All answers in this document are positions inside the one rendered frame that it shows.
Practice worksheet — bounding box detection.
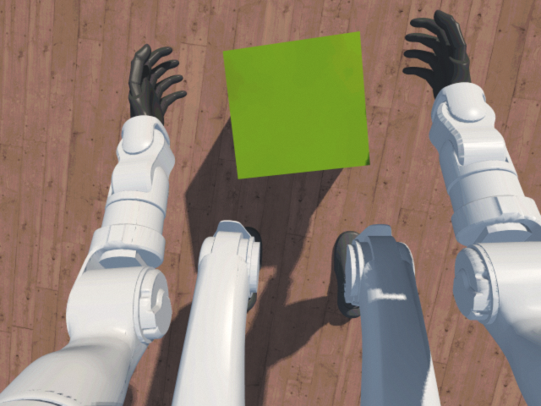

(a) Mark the carton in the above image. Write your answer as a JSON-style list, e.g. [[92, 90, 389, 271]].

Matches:
[[223, 31, 370, 179]]

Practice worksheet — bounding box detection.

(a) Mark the robot left hand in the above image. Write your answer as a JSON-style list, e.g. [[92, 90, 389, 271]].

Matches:
[[128, 44, 187, 126]]

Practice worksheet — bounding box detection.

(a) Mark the left robot forearm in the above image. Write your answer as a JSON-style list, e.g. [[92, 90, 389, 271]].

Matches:
[[66, 115, 175, 336]]

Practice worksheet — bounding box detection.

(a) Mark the right robot thigh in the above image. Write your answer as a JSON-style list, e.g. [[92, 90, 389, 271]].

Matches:
[[345, 236, 440, 406]]

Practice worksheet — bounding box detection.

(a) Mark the robot right foot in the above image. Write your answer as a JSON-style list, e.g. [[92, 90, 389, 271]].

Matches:
[[334, 231, 360, 318]]

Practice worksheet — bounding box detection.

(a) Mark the robot right hand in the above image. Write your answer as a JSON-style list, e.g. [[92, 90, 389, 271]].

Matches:
[[402, 10, 472, 99]]

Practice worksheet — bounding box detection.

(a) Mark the robot right upper arm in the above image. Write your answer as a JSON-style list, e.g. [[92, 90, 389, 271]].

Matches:
[[453, 241, 541, 406]]

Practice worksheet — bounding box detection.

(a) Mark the robot left upper arm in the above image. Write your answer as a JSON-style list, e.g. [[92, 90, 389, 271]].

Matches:
[[0, 266, 172, 406]]

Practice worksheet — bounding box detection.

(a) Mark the right robot forearm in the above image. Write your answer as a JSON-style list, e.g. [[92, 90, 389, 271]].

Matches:
[[429, 82, 541, 246]]

